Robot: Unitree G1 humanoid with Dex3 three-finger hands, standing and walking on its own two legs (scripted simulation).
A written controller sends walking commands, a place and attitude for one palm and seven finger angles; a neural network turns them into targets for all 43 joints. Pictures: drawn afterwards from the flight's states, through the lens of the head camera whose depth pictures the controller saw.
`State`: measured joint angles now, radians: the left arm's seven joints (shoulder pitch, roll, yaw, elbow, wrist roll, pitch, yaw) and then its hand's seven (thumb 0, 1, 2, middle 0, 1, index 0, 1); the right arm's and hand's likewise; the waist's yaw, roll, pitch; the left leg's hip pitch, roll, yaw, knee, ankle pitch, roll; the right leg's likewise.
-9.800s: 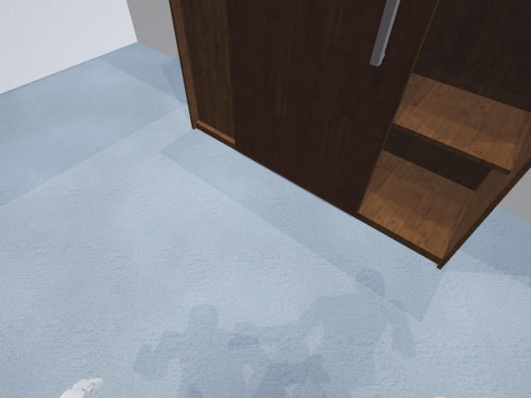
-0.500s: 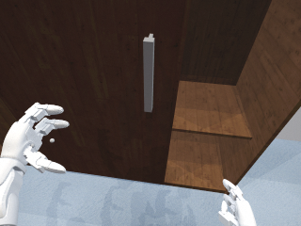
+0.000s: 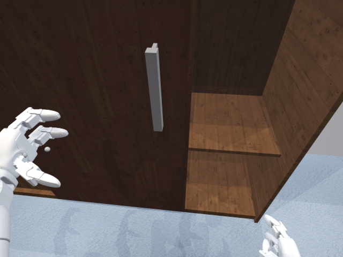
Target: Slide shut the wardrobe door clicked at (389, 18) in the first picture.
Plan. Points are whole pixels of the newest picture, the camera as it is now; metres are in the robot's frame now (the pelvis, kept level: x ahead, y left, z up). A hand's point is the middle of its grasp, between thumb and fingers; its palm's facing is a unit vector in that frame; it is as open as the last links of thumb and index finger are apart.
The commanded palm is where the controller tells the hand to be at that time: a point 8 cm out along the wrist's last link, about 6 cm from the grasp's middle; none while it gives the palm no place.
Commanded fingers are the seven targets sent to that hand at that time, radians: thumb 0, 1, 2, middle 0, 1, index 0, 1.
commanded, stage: raise the hand with hooked fingers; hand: left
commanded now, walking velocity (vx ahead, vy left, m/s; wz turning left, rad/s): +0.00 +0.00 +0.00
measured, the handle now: (156, 91) +0.52 +0.08 +0.14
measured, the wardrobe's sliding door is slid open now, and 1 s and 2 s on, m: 0.41 0.41 0.41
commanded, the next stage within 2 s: move the hooked fingers beside the handle in 0.22 s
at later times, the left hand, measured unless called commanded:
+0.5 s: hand (60, 142) +0.29 +0.25 +0.16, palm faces +0.03 -1.00 -0.08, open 14.0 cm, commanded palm +0.27 +0.30 +0.16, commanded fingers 0.00 -0.50 0.30 -0.30 -1.20 -0.30 -1.20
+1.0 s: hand (91, 123) +0.35 +0.21 +0.16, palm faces -0.02 -1.00 -0.03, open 14.0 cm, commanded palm +0.33 +0.26 +0.16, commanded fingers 0.00 -0.50 0.30 -0.30 -1.20 -0.30 -1.20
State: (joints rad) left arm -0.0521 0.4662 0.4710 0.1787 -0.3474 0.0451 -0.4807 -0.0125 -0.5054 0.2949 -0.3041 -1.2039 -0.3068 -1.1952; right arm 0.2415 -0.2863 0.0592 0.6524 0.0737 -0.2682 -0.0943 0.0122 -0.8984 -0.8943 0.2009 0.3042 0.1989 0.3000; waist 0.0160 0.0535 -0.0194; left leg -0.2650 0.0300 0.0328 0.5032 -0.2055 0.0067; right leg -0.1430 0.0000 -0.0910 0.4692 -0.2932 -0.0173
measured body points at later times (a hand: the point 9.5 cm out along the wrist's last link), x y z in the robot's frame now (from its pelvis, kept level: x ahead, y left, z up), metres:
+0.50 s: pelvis +0.01 -0.01 +0.00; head -0.01 -0.03 +0.45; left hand +0.28 +0.31 +0.17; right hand +0.19 -0.25 -0.08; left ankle +0.04 +0.12 -0.74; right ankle -0.02 -0.10 -0.74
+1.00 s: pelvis +0.01 +0.00 +0.00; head +0.00 -0.02 +0.45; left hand +0.35 +0.27 +0.17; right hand +0.16 -0.25 -0.09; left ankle +0.04 +0.12 -0.74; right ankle -0.02 -0.10 -0.74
